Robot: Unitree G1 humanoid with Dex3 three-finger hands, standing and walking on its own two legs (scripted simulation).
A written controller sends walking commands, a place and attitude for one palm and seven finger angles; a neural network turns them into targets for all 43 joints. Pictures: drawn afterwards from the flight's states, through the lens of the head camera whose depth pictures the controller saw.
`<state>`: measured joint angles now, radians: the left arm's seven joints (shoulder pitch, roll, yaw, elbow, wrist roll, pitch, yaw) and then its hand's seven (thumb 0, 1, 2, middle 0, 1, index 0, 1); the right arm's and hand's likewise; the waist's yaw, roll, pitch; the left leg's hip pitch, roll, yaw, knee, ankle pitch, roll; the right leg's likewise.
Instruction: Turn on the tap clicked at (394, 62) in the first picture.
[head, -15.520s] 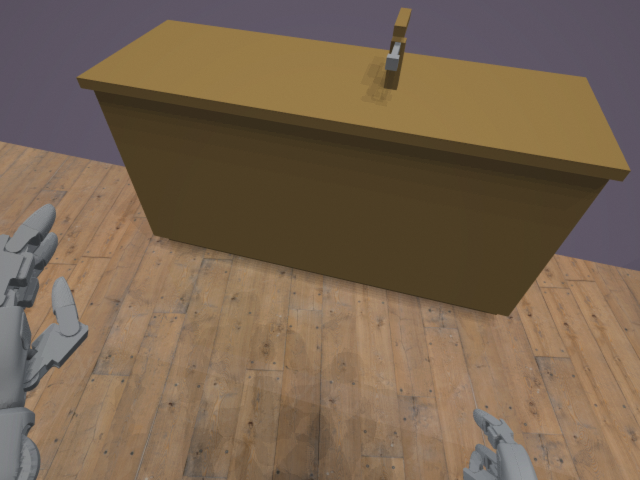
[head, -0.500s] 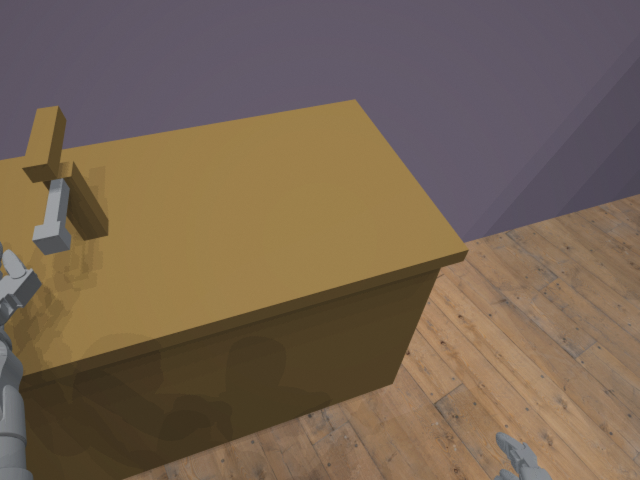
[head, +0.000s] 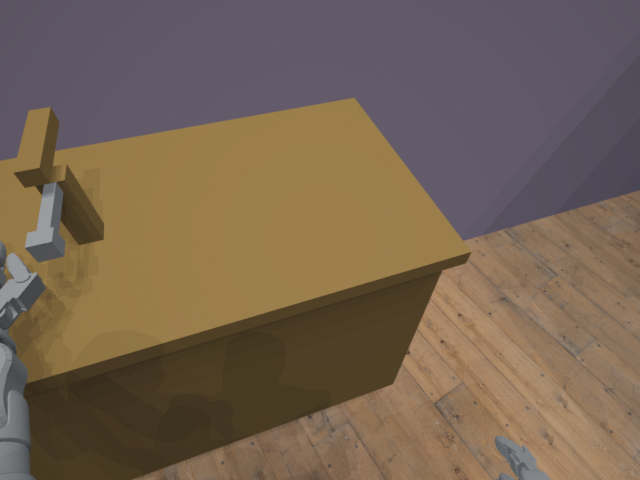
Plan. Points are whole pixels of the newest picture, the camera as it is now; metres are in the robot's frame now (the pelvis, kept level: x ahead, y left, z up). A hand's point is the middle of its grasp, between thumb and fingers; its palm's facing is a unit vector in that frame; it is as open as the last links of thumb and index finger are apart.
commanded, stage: push the lever round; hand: left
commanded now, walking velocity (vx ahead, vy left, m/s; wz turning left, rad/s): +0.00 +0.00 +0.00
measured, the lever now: (46, 244) +0.34 +0.35 +0.12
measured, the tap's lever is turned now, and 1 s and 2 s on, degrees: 0 1 16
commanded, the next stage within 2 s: none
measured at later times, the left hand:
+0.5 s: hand (52, 286) +0.29 +0.33 +0.10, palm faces +0.59 -0.80 -0.11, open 7.8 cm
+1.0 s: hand (68, 282) +0.30 +0.32 +0.10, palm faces +0.64 -0.76 -0.08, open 7.5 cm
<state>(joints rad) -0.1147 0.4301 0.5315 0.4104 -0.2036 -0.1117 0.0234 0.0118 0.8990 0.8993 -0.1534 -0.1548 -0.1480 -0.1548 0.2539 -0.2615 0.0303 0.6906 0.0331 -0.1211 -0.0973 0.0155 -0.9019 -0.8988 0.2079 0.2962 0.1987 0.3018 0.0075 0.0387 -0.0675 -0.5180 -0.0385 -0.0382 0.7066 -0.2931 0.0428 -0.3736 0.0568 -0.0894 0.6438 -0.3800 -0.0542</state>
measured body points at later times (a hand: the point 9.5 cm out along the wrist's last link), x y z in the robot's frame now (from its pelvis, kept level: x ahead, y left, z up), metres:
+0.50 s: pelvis +0.00 -0.01 +0.00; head +0.02 -0.02 +0.45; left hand +0.26 +0.37 +0.11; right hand +0.15 -0.26 -0.10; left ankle +0.04 +0.09 -0.72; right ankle -0.03 -0.09 -0.72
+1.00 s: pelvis -0.01 -0.02 +0.00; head +0.01 -0.02 +0.45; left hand +0.26 +0.35 +0.11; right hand +0.13 -0.27 -0.11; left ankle +0.04 +0.09 -0.72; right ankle -0.03 -0.09 -0.72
